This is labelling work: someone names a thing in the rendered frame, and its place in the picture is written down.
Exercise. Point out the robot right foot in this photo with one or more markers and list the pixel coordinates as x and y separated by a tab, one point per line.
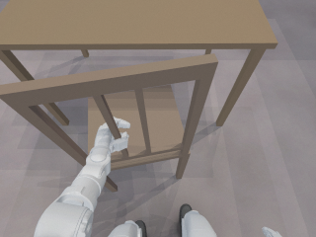
185	208

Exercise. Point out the robot right hand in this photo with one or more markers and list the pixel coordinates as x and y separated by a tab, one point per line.
270	233

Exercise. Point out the robot left upper arm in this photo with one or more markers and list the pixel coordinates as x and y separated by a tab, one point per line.
66	220

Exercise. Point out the robot foot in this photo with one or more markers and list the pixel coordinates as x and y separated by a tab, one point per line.
185	208
142	225

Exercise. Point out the robot left hand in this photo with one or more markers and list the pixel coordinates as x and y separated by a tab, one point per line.
104	136

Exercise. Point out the robot left foot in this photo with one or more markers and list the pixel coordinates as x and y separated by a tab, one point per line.
142	225

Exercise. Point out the chair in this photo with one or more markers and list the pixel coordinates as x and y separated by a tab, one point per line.
140	94

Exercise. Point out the left robot forearm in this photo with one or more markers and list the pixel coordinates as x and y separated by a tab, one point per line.
89	183

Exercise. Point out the table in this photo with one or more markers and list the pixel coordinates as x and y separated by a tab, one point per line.
136	24

